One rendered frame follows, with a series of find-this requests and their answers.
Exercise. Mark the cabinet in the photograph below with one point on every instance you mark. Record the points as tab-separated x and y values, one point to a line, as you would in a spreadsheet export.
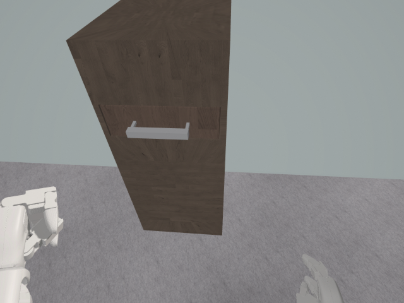
163	53

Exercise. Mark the drawer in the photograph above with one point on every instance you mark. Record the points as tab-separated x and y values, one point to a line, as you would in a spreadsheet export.
204	121

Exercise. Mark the left robot forearm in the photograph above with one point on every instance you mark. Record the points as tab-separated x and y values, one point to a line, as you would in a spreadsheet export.
13	282

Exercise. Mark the right robot hand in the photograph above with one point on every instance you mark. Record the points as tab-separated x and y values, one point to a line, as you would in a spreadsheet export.
325	289

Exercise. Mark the handle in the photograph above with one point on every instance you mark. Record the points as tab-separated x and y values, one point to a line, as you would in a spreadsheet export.
158	133

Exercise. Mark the left robot hand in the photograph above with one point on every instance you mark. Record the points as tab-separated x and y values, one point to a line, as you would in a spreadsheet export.
15	223

